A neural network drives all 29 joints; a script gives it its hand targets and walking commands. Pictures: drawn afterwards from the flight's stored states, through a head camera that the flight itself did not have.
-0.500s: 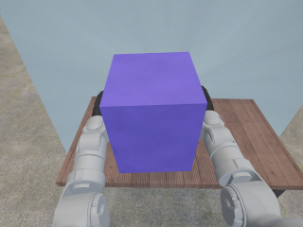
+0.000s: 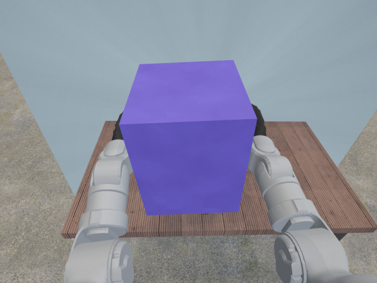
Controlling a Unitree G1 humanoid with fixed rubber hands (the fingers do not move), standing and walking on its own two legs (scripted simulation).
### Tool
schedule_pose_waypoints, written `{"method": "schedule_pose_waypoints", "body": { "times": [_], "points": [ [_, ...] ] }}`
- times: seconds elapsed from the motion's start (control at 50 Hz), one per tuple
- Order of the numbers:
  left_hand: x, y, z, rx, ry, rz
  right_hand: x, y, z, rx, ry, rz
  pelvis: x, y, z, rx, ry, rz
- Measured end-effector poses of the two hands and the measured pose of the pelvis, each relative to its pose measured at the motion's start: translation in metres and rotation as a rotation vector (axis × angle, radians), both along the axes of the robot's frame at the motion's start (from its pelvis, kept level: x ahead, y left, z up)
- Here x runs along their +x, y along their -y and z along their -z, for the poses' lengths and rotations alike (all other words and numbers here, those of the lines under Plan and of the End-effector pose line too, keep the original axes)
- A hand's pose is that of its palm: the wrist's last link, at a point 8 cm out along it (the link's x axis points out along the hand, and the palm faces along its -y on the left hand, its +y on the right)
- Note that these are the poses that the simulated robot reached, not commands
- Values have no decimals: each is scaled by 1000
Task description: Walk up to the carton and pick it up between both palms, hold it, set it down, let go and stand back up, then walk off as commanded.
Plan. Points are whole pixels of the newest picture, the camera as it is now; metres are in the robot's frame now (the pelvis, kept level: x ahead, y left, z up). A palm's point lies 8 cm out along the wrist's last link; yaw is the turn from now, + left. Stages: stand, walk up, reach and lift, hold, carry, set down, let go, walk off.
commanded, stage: reach and lift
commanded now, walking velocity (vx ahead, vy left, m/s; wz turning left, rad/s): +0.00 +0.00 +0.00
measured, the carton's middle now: (189, 138) +0.37 +0.00 +0.15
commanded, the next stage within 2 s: hold in 0.24 s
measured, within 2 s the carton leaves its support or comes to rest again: neither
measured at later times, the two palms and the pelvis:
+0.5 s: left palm (121, 140) +0.38 +0.15 +0.15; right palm (256, 137) +0.37 -0.14 +0.16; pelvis +0.00 +0.00 +0.00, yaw +0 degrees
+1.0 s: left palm (115, 135) +0.36 +0.15 +0.18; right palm (258, 132) +0.36 -0.14 +0.18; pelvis +0.00 +0.00 +0.00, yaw +0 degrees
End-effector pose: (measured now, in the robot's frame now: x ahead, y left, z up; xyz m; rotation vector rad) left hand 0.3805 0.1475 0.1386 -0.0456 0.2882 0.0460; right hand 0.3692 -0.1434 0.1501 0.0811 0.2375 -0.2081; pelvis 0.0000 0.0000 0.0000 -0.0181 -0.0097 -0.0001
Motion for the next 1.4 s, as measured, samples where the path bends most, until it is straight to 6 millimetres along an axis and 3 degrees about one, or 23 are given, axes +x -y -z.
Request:
{"method": "schedule_pose_waypoints", "body": {
  "times": [0.42,0.96,1.4],
  "points": [
    [-2,0,-5,2,-2,-4,-2,0,-2,6,0,-2,-1,0,0,0,7,0],
    [-16,-4,-39,8,38,-25,-12,-4,-28,57,45,-14,-4,0,0,0,37,-1],
    [-18,-4,-38,11,20,-29,-12,-4,-26,52,28,-17,-5,1,0,0,40,-2]
  ]
}}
